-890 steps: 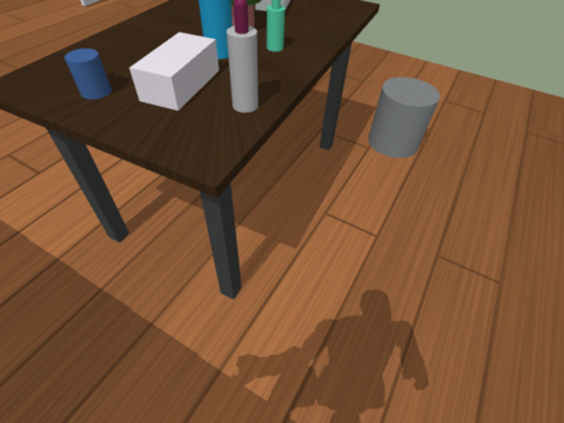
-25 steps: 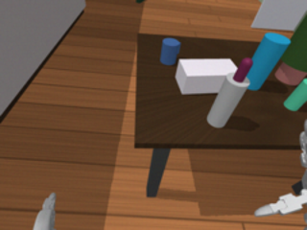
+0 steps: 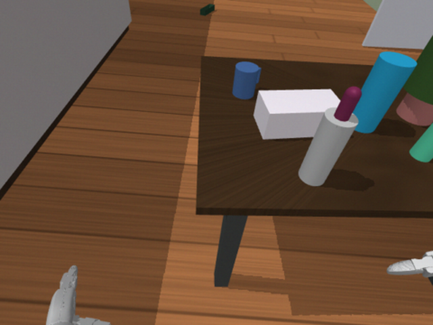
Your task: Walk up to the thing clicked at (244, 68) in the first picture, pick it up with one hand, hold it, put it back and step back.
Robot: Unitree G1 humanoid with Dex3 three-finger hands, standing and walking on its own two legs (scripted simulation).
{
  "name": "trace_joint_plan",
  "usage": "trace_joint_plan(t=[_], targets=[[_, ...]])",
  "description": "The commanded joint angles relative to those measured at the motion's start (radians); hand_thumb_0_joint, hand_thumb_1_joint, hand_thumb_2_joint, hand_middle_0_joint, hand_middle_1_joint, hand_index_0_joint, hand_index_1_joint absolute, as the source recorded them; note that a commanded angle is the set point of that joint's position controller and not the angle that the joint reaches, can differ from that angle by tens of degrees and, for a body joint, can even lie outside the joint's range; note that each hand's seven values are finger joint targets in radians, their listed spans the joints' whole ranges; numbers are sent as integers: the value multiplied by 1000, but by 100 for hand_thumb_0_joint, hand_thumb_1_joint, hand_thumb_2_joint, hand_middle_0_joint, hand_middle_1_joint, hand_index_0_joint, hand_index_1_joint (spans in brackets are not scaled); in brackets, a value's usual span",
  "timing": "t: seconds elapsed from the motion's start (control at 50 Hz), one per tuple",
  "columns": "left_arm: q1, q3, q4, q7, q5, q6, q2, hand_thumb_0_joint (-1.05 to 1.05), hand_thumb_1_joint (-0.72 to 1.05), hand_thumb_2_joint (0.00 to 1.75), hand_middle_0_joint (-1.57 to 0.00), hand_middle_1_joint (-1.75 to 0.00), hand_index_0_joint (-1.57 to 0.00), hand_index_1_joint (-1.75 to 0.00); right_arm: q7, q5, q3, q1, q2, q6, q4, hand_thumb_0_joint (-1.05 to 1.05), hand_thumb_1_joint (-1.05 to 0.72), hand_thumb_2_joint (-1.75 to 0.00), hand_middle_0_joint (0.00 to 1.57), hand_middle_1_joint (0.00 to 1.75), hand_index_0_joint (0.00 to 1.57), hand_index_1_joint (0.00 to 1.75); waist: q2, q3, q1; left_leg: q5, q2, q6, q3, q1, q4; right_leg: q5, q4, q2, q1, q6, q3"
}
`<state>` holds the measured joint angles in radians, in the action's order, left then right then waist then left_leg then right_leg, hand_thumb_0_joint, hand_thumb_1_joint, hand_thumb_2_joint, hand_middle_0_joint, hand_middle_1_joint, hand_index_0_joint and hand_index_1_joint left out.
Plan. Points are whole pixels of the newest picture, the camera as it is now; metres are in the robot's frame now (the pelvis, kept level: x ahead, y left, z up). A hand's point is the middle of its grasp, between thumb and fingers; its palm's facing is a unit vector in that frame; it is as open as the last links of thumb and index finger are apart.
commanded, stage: go down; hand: right
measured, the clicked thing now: (330, 138) +0.48 -0.26 +0.10
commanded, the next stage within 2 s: none
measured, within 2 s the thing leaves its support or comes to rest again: neither
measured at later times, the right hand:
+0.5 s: hand out of the picture +0.29 -0.38 +0.15, palm faces +0.27 +0.96 -0.07, open 17.4 cm
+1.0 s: hand out of the picture +0.33 -0.41 +0.16, palm faces +0.28 +0.96 -0.03, open 17.5 cm
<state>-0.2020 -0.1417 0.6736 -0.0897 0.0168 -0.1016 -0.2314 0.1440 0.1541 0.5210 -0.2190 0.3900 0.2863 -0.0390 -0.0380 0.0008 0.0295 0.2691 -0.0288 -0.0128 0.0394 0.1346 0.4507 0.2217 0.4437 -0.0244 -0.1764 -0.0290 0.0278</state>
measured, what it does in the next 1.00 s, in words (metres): stands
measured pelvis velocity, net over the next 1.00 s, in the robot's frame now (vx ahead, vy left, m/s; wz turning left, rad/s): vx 0.00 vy -0.01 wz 0.00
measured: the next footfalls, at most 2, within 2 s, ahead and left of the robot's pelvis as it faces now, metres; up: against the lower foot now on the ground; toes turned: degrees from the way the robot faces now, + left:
none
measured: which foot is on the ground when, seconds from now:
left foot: down 0.00-1.00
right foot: down 0.00-1.00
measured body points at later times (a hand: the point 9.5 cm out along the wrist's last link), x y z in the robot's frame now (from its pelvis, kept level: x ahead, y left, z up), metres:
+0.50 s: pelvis +0.01 -0.02 +0.00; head +0.00 -0.01 +0.45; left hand +0.15 +0.24 -0.08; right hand +0.27 -0.43 +0.16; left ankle -0.01 +0.12 -0.74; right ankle +0.01 -0.14 -0.74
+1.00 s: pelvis +0.00 -0.01 -0.01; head +0.03 -0.02 +0.44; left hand +0.14 +0.25 -0.10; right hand +0.30 -0.46 +0.17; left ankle -0.01 +0.12 -0.74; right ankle +0.01 -0.14 -0.74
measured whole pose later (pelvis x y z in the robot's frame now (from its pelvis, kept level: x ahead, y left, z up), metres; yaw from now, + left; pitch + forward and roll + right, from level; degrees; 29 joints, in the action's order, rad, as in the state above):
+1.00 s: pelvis +0.00 -0.01 -0.01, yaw +0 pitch +6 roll +1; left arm -0.24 0.07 0.72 -0.24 0.00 -0.23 -0.26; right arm 0.59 0.25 0.71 0.44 0.82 0.06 -0.89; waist 0.00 -0.06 -0.02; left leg 0.30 -0.02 -0.02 0.04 0.35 0.54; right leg 0.28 0.59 -0.03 -0.41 -0.02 0.03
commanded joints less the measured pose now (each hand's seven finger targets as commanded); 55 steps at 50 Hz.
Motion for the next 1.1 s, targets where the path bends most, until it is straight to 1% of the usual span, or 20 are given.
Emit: trace_joint_plan(t=[0.0,0.04,0.1,0.12,0.18,0.22,0.3,0.36,0.38,0.42,0.54,0.56,0.62,0.64,0.68,0.74,0.84,0.9,1.02,1.08], targets=[[134,7,-190,-42,15,-70,-130,0,-53,3,-5,-5,-6,-4,105,96,175,303,374,-7,-14,0,48,-7,3,6,4,6,63,-78,-32,-128,8,-19,-21,61,-113,-80,-46,39,15,52,-30],[101,3,-157,-57,14,-75,-155,0,-52,2,-5,-5,-6,-4,152,127,211,407,442,-36,-59,0,50,-7,3,6,4,6,24,-125,-24,-147,2,-17,-25,57,-102,-89,-39,42,20,51,-30],[59,30,-146,-69,14,-94,-147,0,-53,3,-5,-5,-6,-4,219,160,218,479,470,-64,-178,0,50,-7,3,6,4,6,-15,-181,-25,-202,7,-8,-11,55,-68,-141,-30,38,36,48,-21],[55,29,-150,-74,14,-102,-164,0,-53,3,-5,-5,-6,-4,234,163,223,512,494,-72,-200,0,49,-6,3,5,5,5,-22,-188,-25,-213,11,-5,-3,56,-61,-149,-34,38,31,47,-21],[65,106,-96,-78,14,-110,-112,0,-54,4,-5,-5,-6,-5,285,157,195,567,517,-102,-291,0,50,-6,3,5,4,5,-74,-172,-3,-193,18,8,8,77,-48,-140,-36,35,-1,44,-20],[84,80,-61,-88,9,-118,-143,0,-54,4,-6,-5,-6,-5,310,159,191,660,558,-105,-263,0,53,-6,3,6,4,6,-133,-178,-5,-178,24,18,12,93,-38,-135,-35,29,-1,38,-16],[111,107,-124,-98,1,-136,-160,0,-55,4,-6,-6,-6,-5,328,154,210,619,581,-140,-334,0,53,-7,2,6,4,6,-91,-236,21,-194,39,24,23,63,-23,-209,-13,16,4,31,-7],[71,74,-171,-108,-6,-137,-207,0,-55,5,-6,-6,-6,-6,326,161,228,681,609,-137,-251,0,50,-7,3,5,4,5,-93,-297,24,-217,42,27,23,33,-19,-249,0,15,31,29,-8],[65,92,-188,-110,-3,-139,-191,0,-54,5,-6,-6,-6,-5,327,166,234,637,600,-149,-355,0,52,-8,3,6,4,6,-46,-265,21,-206,48,25,27,39,-21,-244,1,9,14,31,-4],[29,76,-171,-111,-2,-139,-197,0,-55,5,-6,-6,-6,-6,329,175,235,657,599,-148,-319,0,52,-7,3,6,4,6,-74,-241,14,-188,46,27,24,55,-25,-217,-4,10,1,30,-9],[14,126,-108,-119,-2,-142,-130,0,-55,5,-5,-5,-5,-6,351,167,204,682,587,-180,-341,0,54,-7,3,6,4,6,-110,-186,-3,-211,37,25,12,94,-25,-205,5,17,-27,38,-18],[24,100,-118,-123,-3,-149,-174,0,-54,5,-5,-5,-5,-5,358,169,207,699,602,-189,-365,0,55,-7,3,6,4,6,-100,-192,-15,-205,37,23,10,102,-24,-194,7,16,-30,39,-16],[69,137,-133,-131,-4,-161,-153,0,-55,5,-6,-5,-6,-5,381,174,228,841,667,-187,-329,0,56,-8,2,6,3,6,-117,-217,-26,-187,35,24,8,108,-22,-154,11,20,-27,42,-13],[59,101,-119,-140,-2,-168,-191,0,-55,5,-6,-6,-6,-5,389,179,239,838,688,-192,-384,0,55,-8,2,6,4,6,-98,-226,-38,-184,35,22,6,116,-20,-144,17,19,-28,44,-9],[28,107,-116,-149,-4,-177,-196,0,-55,5,-6,-5,-6,-5,409,174,236,847,708,-196,-462,0,57,-8,2,6,3,6,-71,-238,-54,-191,36,18,8,128,-12,-146,30,20,-24,48,-8],[0,150,-79,-153,-9,-174,-152,0,-54,4,-6,-6,-6,-5,424,156,242,844,744,-194,-556,0,55,-8,2,6,3,6,-84,-252,-34,-213,29,17,4,135,2,-175,49,27,-42,49,-7],[-16,126,-47,-155,-21,-177,-182,0,-55,5,-6,-6,-6,-6,429,139,248,923,813,-181,-593,0,56,-8,2,6,3,6,-127,-262,-36,-216,31,21,4,163,23,-186,66,28,-73,45,-5],[78,177,-100,-153,-20,-184,-135,0,-56,5,-6,-6,-6,-6,434,124,240,966,828,-165,-619,0,55,-8,2,6,3,6,-93,-278,-31,-206,33,21,0,168,31,-178,75,25,-94,49,-3],[61,120,-125,-169,-22,-174,-230,0,-56,6,-6,-6,-6,-6,456,130,265,951,892,-167,-774,0,55,-8,2,6,3,6,-70,-359,-39,-241,31,18,-5,155,54,-214,108,27,-96,53,4],[38,159,-178,-167,-21,-169,-185,0,-57,6,-6,-6,-6,-6,449,113,265,1022,926,-154,-720,0,55,-8,2,6,4,6,-98,-386,-40,-244,33,22,-1,152,57,-230,113,26,-85,51,2]])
